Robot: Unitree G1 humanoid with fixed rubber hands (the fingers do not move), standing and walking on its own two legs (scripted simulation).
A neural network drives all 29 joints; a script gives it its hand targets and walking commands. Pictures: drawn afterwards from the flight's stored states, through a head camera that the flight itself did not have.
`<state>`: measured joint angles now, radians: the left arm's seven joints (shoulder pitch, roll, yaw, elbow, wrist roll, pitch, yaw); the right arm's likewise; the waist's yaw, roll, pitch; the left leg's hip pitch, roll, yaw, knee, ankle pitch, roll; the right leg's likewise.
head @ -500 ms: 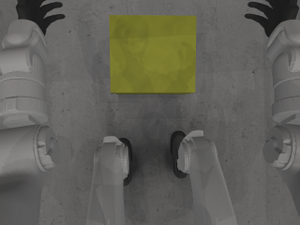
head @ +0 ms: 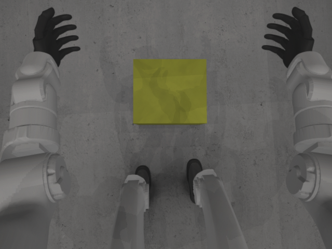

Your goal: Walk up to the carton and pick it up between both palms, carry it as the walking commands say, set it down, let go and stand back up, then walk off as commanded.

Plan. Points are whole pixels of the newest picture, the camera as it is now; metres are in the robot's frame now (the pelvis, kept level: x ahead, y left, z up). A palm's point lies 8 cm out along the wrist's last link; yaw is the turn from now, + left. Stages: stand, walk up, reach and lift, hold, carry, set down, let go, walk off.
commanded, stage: set down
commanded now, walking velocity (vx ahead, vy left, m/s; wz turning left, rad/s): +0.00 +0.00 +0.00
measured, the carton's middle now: (169, 94) +0.52 -0.02 -0.56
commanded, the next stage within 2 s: let go in 0.12 s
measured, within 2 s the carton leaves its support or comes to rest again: neither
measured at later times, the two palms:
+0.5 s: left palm (31, 105) +0.42 +0.24 -0.03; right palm (322, 96) +0.41 -0.26 -0.03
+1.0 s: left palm out of the picture +0.25 +0.24 +0.06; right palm out of the picture +0.25 -0.23 +0.06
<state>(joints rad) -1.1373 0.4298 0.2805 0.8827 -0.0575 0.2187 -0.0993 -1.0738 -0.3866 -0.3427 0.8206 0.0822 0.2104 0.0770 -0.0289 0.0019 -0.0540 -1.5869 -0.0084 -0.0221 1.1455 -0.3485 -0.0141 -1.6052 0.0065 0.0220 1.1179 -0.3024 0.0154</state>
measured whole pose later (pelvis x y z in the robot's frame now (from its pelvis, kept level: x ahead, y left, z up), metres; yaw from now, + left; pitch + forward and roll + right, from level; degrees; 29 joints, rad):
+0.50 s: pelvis +0.05 -0.01 +0.07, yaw +1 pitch +35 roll +1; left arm -0.50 0.28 0.21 0.58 0.01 0.14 -0.06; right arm -0.47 -0.31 -0.22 0.57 0.02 0.13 0.11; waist -0.02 0.00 -0.07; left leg -1.15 -0.02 -0.04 0.84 -0.30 -0.02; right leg -1.17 0.00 0.02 0.83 -0.28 0.00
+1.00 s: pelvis +0.09 +0.00 +0.13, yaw +1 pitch +3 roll +0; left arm 0.20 0.21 0.06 0.45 0.00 0.03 -0.06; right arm 0.22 -0.22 -0.04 0.44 0.02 0.03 0.07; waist -0.01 0.00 0.05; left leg -0.25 -0.01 -0.05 0.46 -0.27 -0.01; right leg -0.27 0.00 0.02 0.45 -0.24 0.01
